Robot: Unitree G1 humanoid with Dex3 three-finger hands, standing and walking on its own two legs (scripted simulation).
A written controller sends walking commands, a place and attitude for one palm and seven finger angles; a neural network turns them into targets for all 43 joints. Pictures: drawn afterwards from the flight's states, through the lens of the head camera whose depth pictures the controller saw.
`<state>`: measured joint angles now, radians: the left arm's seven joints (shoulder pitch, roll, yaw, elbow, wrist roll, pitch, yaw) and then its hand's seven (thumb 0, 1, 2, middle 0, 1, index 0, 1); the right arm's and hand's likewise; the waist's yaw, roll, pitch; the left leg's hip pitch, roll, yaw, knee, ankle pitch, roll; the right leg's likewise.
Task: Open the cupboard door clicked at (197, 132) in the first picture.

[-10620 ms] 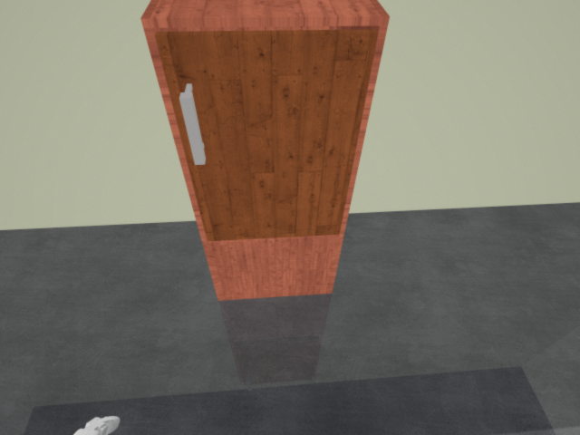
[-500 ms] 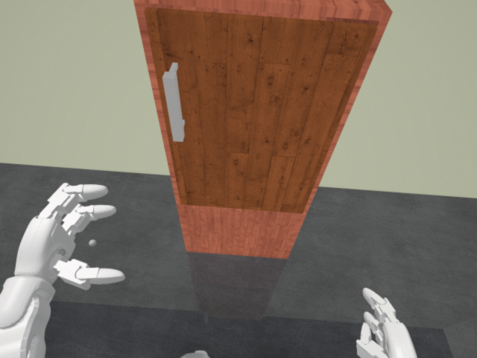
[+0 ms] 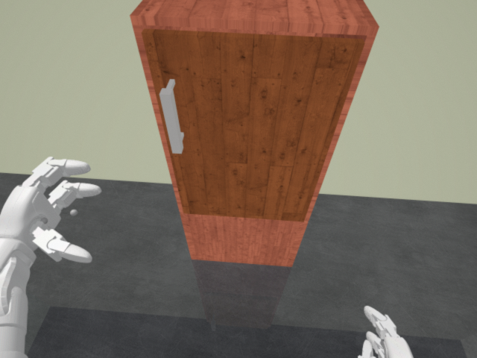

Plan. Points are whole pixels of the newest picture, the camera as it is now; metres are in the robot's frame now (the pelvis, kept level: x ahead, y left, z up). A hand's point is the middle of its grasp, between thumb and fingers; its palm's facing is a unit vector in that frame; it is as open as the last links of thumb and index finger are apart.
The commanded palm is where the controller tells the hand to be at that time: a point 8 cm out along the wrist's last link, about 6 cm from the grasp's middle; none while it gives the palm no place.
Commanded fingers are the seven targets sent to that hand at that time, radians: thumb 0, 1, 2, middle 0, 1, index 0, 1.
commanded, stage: raise the hand with hooked fingers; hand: left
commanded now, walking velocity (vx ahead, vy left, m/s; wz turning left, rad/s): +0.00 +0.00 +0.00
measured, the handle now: (174, 117) +0.57 +0.19 +0.08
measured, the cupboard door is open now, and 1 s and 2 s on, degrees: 0 0 0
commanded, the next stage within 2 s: move the hooked fingers beside the handle in 0.42 s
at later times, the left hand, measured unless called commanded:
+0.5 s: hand (91, 220) +0.29 +0.25 +0.10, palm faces +0.02 -1.00 -0.03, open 13.9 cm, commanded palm +0.26 +0.30 +0.10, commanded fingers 0.00 -0.50 0.30 -0.30 -1.20 -0.30 -1.20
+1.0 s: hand (108, 181) +0.37 +0.26 +0.10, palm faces +0.00 -1.00 -0.02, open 13.9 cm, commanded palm +0.34 +0.30 +0.09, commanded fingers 0.00 -0.50 0.30 -0.30 -1.20 -0.30 -1.20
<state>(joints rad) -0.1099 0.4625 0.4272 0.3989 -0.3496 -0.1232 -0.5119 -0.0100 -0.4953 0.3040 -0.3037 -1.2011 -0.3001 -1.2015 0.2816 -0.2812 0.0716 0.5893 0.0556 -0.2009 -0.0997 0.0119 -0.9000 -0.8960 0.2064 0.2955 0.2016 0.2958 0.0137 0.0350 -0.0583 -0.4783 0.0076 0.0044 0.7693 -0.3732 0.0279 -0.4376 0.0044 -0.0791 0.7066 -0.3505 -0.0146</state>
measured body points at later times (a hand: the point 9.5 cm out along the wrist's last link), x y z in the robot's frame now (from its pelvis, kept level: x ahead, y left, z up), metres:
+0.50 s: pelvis -0.01 -0.02 +0.00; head +0.01 -0.02 +0.45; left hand +0.28 +0.30 +0.11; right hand +0.15 -0.26 -0.08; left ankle +0.01 +0.10 -0.71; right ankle +0.01 -0.11 -0.71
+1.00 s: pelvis +0.00 -0.01 +0.00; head +0.04 -0.01 +0.44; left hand +0.36 +0.31 +0.10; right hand +0.11 -0.27 -0.10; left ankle +0.01 +0.10 -0.71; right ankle +0.01 -0.11 -0.71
